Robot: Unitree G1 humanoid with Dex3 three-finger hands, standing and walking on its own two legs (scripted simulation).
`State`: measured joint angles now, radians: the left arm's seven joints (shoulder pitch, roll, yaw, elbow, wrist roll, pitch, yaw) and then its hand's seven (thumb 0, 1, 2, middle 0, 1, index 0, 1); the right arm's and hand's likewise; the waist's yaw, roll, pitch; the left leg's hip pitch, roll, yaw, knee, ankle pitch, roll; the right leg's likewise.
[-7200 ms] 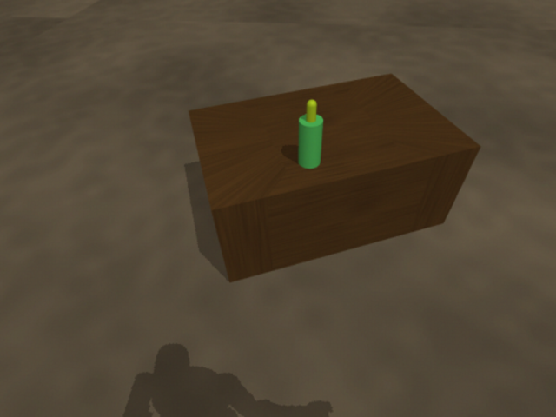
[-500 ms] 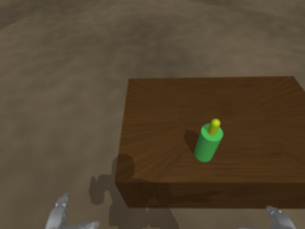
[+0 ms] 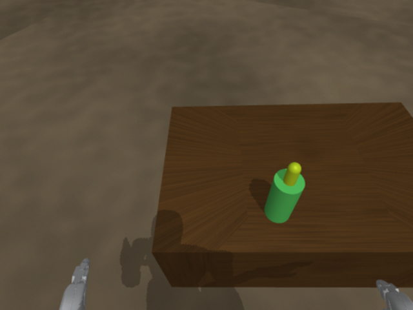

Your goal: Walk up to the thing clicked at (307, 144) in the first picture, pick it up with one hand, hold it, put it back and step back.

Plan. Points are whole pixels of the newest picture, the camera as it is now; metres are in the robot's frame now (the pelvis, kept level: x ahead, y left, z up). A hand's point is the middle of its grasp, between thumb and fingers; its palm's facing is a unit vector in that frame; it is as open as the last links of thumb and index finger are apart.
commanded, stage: go down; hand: right
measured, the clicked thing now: (285, 191) +0.46 -0.18 -0.16
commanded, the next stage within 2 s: none
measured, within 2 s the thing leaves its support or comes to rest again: neither
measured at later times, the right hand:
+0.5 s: hand out of the picture +0.15 -0.27 -0.09, palm faces +0.08 +0.95 -0.31, open 17.3 cm
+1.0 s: hand (389, 308) +0.16 -0.29 -0.06, palm faces +0.14 +0.95 -0.29, open 17.3 cm
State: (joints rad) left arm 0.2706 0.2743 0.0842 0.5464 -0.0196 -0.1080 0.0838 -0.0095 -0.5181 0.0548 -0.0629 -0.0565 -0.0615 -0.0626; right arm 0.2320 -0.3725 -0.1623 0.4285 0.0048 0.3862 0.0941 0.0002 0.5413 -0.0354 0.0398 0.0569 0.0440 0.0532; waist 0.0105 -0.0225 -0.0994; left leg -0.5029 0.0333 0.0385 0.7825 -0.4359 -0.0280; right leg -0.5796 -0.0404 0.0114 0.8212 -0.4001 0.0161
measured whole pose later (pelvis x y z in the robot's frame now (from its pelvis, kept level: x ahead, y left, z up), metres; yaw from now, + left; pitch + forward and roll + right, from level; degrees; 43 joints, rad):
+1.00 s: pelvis -0.01 +0.00 -0.02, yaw -1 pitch +9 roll +2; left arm 0.42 0.25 0.03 0.28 -0.03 -0.13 0.15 -0.01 -0.52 0.05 -0.07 -0.06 -0.07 -0.06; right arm 0.31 -0.43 -0.28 0.18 0.06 0.44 0.18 0.00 0.49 -0.04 0.05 0.05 0.05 0.05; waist 0.01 -0.01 -0.14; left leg -0.56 0.03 0.06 0.89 -0.49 -0.03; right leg -0.66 -0.04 0.04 0.94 -0.45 0.02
